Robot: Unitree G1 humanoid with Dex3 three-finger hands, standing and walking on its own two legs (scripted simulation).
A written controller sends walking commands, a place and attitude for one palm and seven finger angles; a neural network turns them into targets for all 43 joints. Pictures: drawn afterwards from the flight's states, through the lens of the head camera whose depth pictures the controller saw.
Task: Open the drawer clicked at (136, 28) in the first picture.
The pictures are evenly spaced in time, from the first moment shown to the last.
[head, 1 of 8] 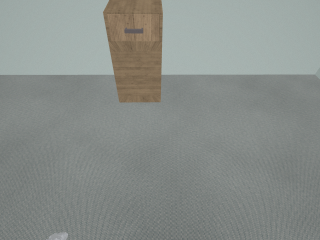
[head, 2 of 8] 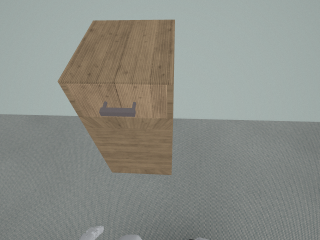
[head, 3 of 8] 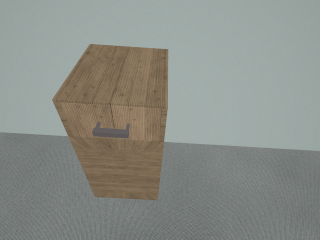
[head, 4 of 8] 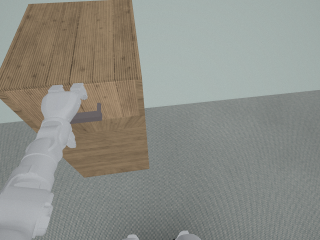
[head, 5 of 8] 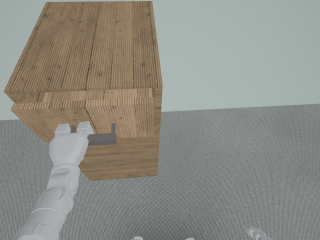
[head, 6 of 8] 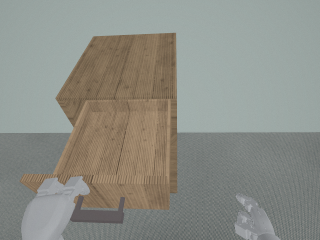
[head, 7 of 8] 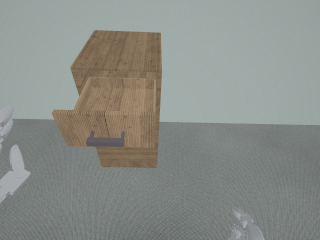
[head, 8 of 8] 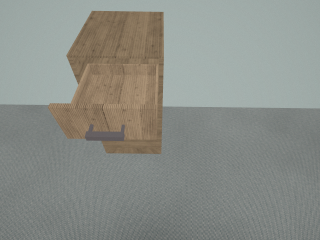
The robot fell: no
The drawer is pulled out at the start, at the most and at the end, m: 0.00 0.28 0.28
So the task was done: yes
